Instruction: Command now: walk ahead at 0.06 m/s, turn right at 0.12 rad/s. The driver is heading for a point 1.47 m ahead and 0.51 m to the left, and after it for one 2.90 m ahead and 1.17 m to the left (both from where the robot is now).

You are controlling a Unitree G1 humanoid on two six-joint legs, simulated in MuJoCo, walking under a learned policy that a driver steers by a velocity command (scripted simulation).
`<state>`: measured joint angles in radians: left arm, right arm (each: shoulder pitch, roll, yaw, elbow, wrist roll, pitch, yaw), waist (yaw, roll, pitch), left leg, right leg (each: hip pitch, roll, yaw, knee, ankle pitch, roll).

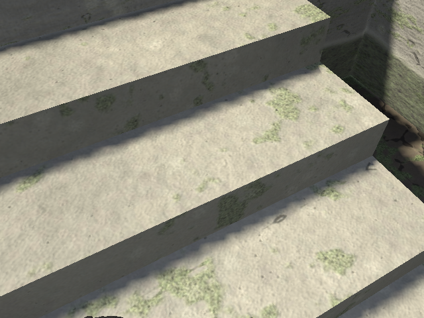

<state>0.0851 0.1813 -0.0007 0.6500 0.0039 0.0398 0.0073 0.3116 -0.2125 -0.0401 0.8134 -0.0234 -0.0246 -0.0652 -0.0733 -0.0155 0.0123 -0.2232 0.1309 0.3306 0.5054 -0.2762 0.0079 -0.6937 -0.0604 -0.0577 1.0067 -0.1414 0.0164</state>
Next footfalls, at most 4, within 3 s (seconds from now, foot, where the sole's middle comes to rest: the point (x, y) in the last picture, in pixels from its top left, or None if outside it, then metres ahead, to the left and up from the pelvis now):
0.06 right None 0.13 -0.12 -0.77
1.04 right None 0.11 -0.11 -0.77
1.72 left None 0.23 0.43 -0.60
2.36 right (97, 208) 0.68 0.28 -0.42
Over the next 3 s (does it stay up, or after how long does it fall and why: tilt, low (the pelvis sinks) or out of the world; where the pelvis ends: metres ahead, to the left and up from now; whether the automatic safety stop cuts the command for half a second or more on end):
stays up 0.88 0.34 0.41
